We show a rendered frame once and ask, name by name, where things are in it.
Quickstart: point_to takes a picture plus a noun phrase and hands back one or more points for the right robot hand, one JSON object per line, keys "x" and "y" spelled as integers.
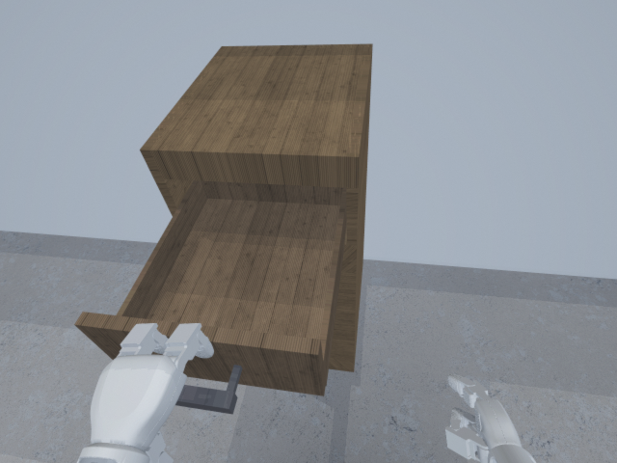
{"x": 474, "y": 436}

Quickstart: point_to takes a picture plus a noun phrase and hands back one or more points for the robot right forearm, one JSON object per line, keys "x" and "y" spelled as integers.
{"x": 509, "y": 454}

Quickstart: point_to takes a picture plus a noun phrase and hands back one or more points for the left robot hand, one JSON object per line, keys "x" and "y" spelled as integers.
{"x": 137, "y": 391}

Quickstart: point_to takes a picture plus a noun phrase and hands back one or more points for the handle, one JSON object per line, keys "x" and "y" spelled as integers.
{"x": 211, "y": 399}

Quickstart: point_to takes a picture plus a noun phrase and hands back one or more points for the cabinet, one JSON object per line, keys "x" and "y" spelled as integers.
{"x": 278, "y": 114}

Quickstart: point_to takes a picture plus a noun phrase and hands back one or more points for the drawer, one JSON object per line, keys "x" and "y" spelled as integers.
{"x": 258, "y": 266}

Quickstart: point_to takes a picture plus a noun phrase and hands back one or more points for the robot left forearm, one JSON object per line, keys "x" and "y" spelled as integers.
{"x": 112, "y": 453}

